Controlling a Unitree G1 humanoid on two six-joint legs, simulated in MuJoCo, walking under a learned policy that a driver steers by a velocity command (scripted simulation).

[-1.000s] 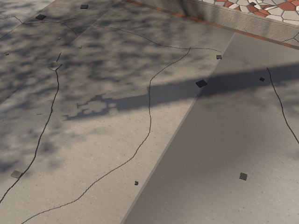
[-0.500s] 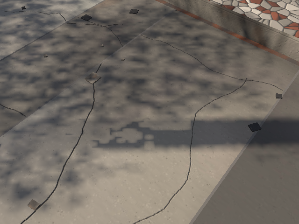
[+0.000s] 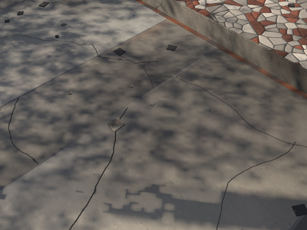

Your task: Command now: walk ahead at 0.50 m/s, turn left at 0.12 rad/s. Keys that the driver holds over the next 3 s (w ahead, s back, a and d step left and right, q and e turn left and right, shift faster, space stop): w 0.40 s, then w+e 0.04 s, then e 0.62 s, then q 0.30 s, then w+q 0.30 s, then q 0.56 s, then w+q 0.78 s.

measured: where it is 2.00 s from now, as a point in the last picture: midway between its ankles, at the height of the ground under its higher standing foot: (150, 203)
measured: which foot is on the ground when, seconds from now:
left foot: up 0.00-0.40, down 0.42-0.90, up 0.92-1.00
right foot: down 0.00-0.42, up 0.44-0.88, down 0.90-1.00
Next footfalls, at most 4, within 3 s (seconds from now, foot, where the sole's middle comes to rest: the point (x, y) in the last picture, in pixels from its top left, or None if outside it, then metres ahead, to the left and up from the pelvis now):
0.42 left None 0.39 0.15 -0.77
0.90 right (185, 228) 0.49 -0.09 -0.77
1.28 left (127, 220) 0.53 0.15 -0.77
1.90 left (123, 178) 0.73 0.18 -0.77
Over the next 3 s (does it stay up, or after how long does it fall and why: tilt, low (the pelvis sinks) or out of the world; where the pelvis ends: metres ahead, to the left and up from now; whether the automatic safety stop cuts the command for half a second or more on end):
stays up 0.87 0.27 0.01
